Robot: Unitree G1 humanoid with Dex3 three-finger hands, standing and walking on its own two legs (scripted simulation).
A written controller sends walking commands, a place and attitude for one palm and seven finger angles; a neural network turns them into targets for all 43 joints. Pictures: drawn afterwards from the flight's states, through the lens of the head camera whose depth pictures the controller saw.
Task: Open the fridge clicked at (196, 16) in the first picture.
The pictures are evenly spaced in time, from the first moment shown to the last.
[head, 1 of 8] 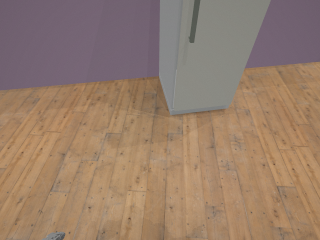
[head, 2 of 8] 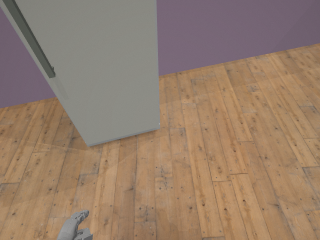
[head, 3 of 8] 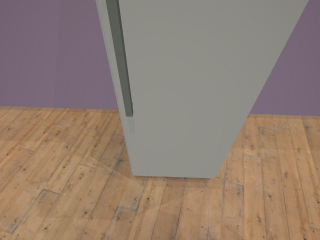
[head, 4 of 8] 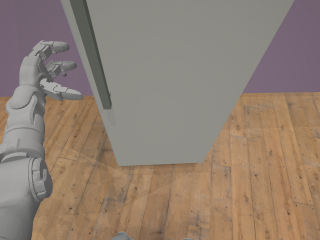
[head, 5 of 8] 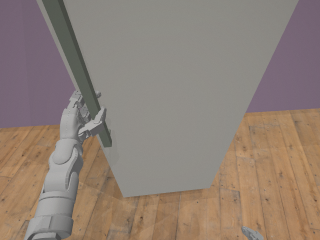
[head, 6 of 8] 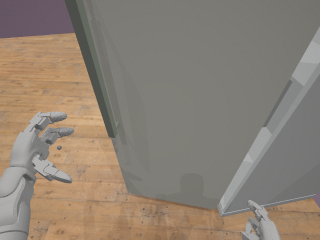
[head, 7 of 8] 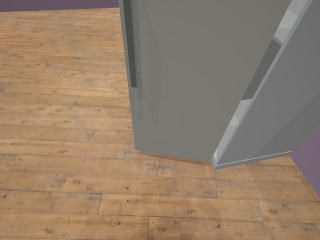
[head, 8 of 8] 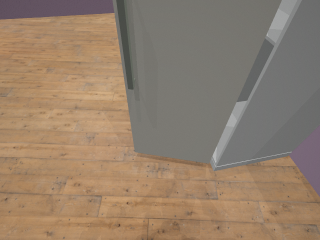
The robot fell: no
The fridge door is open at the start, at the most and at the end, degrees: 0 72 68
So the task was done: yes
